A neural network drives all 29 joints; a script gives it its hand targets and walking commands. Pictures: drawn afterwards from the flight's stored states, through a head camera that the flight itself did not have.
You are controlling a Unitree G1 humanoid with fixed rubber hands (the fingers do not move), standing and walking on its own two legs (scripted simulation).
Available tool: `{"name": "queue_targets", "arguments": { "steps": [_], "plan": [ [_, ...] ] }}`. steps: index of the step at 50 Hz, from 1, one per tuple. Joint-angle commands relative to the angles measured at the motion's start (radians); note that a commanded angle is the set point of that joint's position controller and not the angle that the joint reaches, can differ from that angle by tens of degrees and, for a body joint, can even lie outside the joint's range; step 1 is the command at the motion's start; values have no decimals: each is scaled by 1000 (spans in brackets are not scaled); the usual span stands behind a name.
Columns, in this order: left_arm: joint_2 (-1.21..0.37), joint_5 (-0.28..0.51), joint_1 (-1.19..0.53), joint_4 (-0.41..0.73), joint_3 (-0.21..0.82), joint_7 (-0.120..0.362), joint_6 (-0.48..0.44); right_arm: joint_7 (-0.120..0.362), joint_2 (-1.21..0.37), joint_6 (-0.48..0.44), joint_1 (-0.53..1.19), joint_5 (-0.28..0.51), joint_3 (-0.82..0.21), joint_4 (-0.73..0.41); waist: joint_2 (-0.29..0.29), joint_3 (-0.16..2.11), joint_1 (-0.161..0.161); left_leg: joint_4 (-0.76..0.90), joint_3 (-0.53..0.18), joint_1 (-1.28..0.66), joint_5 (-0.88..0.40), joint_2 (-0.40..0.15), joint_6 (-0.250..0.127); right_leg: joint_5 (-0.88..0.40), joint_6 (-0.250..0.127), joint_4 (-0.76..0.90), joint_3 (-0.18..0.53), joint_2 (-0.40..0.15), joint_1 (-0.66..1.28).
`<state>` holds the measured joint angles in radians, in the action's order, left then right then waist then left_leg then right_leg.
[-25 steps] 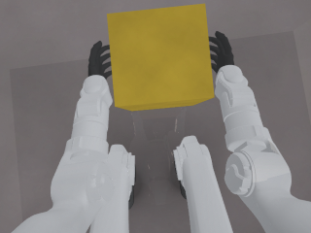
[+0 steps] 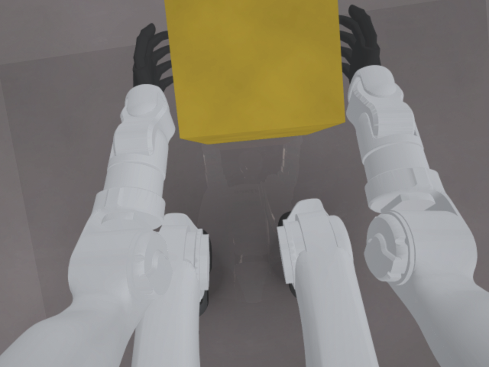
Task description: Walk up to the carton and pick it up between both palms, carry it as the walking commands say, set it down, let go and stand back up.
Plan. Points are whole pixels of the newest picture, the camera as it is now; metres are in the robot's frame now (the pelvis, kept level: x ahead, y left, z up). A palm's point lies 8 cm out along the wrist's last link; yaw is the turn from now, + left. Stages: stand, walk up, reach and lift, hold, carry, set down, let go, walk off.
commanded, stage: set down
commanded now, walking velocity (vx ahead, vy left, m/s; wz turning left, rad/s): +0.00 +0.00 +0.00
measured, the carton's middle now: (253, 75) +0.52 -0.07 -0.23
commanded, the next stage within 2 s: none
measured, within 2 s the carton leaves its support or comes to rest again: rests again in 1.02 s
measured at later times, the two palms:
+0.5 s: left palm (152, 83) +0.52 +0.09 -0.18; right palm (346, 76) +0.49 -0.21 -0.20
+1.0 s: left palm (155, 94) +0.51 +0.09 -0.20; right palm (347, 73) +0.49 -0.21 -0.19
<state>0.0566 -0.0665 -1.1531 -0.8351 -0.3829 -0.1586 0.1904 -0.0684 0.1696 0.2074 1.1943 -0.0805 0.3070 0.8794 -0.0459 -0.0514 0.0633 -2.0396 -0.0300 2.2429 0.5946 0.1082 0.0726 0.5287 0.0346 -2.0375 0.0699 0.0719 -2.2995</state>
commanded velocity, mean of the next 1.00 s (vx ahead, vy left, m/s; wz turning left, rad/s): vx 0.00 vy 0.00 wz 0.00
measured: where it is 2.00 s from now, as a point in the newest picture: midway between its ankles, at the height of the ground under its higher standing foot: (247, 277)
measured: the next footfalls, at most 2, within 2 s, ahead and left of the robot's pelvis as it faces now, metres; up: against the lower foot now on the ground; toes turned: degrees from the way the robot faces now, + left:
none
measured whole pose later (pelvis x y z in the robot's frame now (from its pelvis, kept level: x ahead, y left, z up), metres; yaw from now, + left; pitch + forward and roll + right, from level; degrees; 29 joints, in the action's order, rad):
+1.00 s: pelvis +0.00 +0.01 -0.03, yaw +0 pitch +42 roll +1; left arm 0.11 -0.05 -1.26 -0.96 -0.33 -0.18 0.17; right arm -0.05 0.23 0.17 1.31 -0.06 0.31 1.04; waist -0.04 -0.18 0.07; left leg -2.15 -0.04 2.28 0.59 0.15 0.08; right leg 0.55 0.04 -2.14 0.06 0.05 -2.32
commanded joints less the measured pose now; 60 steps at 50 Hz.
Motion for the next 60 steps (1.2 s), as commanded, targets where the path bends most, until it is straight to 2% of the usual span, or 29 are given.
{"name": "queue_targets", "arguments": {
  "steps": [1, 6, 7, 8, 9, 12, 13, 16, 18, 19, 20, 25, 27, 28, 30, 31, 32, 34, 35, 37, 40, 41, 42, 44, 48, 50, 52, 57, 60],
  "plan": [
    [-841, 90, -706, 95, 453, 197, -46, 228, -846, -38, 612, 95, -381, -75, 53, 1047, 29, 115, 113, -437, -262, 93, -34, -342, 1, 137, -115, 57, 691],
    [-853, 130, -767, 149, 503, 192, -52, 229, -865, -47, 653, 137, -430, -132, 63, 1210, 46, 64, 119, -499, -303, 91, -31, -398, 9, 88, -133, 58, 757],
    [-839, 146, -831, 178, 517, 189, -52, 231, -867, -46, 646, 157, -426, -107, 4, 1223, 22, 57, 136, -546, -308, 88, -28, -381, -7, 95, -113, 55, 738],
    [-836, 142, -793, 143, 503, 191, -45, 236, -853, -40, 676, 159, -430, -119, 28, 1196, 27, 56, 135, -517, -280, 84, -30, -355, -5, 96, -123, 57, 734],
    [-860, 145, -773, 125, 532, 188, -39, 229, -828, -47, 712, 177, -441, -164, -17, 1234, 41, 52, 136, -553, -289, 80, -27, -371, -5, 94, -117, 52, 755],
    [-847, 204, -837, 199, 559, 181, -55, 223, -817, -51, 736, 207, -483, -192, 24, 1359, 42, 30, 134, -620, -341, 85, -28, -423, -9, 64, -129, 47, 842],
    [-842, 230, -849, 198, 561, 182, -55, 218, -818, -47, 737, 209, -495, -183, 78, 1408, 72, 41, 124, -641, -328, 82, -37, -426, -8, 59, -149, 42, 895],
    [-874, 207, -828, 109, 539, 202, -31, 222, -817, -55, 819, 218, -501, -237, 40, 1353, 56, 25, 136, -637, -315, 84, -42, -413, -15, 58, -144, 47, 894],
    [-871, 204, -786, 77, 509, 218, -19, 235, -810, -43, 807, 202, -498, -204, 93, 1310, 55, 21, 124, -607, -314, 83, -45, -411, -13, 47, -155, 46, 897],
    [-884, 205, -827, 71, 514, 224, -17, 246, -826, -35, 797, 200, -481, -155, 78, 1279, 58, 33, 136, -588, -291, 78, -43, -389, -16, 57, -150, 43, 881],
    [-904, 196, -784, 48, 513, 228, -5, 248, -797, -49, 876, 222, -505, -239, 29, 1303, 46, 26, 126, -626, -319, 76, -40, -398, -19, 42, -145, 38, 857],
    [-866, 184, -875, 33, 456, 246, -7, 257, -837, -32, 902, 199, -481, -174, 128, 1214, 38, 17, 136, -519, -206, 83, -58, -304, -7, 63, -141, 26, 864],
    [-870, 188, -894, 41, 468, 246, -9, 256, -824, -35, 902, 214, -480, -165, 66, 1203, 20, 23, 146, -518, -186, 78, -51, -280, -15, 64, -134, 26, 851],
    [-859, 180, -887, 35, 450, 246, -9, 260, -825, -32, 902, 200, -478, -153, 107, 1155, 40, 13, 134, -496, -185, 78, -56, -267, -10, 56, -139, 29, 798],
    [-870, 162, -879, -5, 435, 248, -8, 259, -830, -40, 907, 215, -465, -144, 64, 1119, 22, 20, 137, -481, -167, 77, -58, -269, -12, 68, -126, 29, 808],
    [-844, 162, -917, 27, 434, 247, -16, 263, -837, -30, 872, 186, -440, -98, 112, 1093, 48, 19, 130, -452, -158, 73, -55, -256, -7, 67, -137, 26, 777],
    [-857, 163, -900, 13, 435, 252, -14, 263, -836, -35, 858, 205, -427, -87, 34, 1069, 22, 22, 147, -448, -148, 72, -50, -255, -14, 72, -121, 29, 780],
    [-866, 124, -895, 9, 424, 253, -17, 268, -848, -43, 847, 182, -389, -78, 3, 953, 37, 34, 127, -404, -176, 74, -52, -259, -19, 69, -121, 35, 640],
    [-870, 138, -879, 15, 428, 254, -34, 262, -839, -49, 824, 170, -381, -49, 41, 993, 64, 16, 127, -407, -202, 79, -50, -299, -13, 63, -129, 34, 686],
    [-860, 103, -844, 10, 406, 253, -40, 271, -841, -52, 765, 166, -350, -18, -31, 880, 32, 30, 135, -323, -175, 78, -47, -278, -22, 72, -104, 40, 604],
    [-841, 88, -828, 16, 392, 244, -57, 268, -814, -60, 747, 157, -346, -10, -10, 908, 29, 18, 127, -324, -199, 78, -47, -300, -19, 59, -102, 44, 608],
    [-832, 82, -834, 13, 405, 244, -57, 272, -813, -56, 699, 127, -300, 45, -31, 862, 61, 34, 119, -320, -188, 76, -42, -278, -23, 65, -109, 44, 560],
    [-827, 73, -794, -15, 404, 235, -58, 272, -823, -62, 691, 134, -312, 38, -46, 882, 39, 41, 119, -376, -201, 71, -37, -276, -19, 63, -111, 40, 549],
    [-817, 73, -821, 16, 418, 231, -64, 280, -813, -59, 669, 109, -268, 68, -59, 855, 74, 46, 107, -382, -214, 73, -34, -274, -24, 54, -117, 42, 499],
    [-814, 59, -732, -35, 393, 228, -65, 286, -764, -67, 663, 93, -273, 51, -43, 830, 38, 43, 111, -350, -244, 86, -32, -281, -24, 47, -120, 47, 497],
    [-826, 110, -795, 48, 444, 227, -79, 282, -768, -69, 614, 84, -272, 66, -22, 868, 109, 34, 87, -369, -272, 79, -23, -323, -33, 30, -125, 35, 514],
    [-849, 114, -749, 15, 455, 219, -73, 286, -763, -85, 618, 100, -281, 21, -77, 876, 89, 33, 83, -412, -341, 90, -22, -362, -44, 14, -124, 37, 481],
    [-835, 110, -687, -39, 440, 213, -81, 277, -718, -97, 626, 100, -323, -17, -12, 869, 82, 16, 75, -399, -362, 88, -29, -386, -25, 11, -121, 34, 486],
    [-758, 90, -682, -35, 422, 207, -89, 272, -718, -95, 628, 125, -335, -7, -15, 852, 33, 24, 97, -367, -301, 86, -34, -347, -25, 25, -114, 35, 517]
  ]
}}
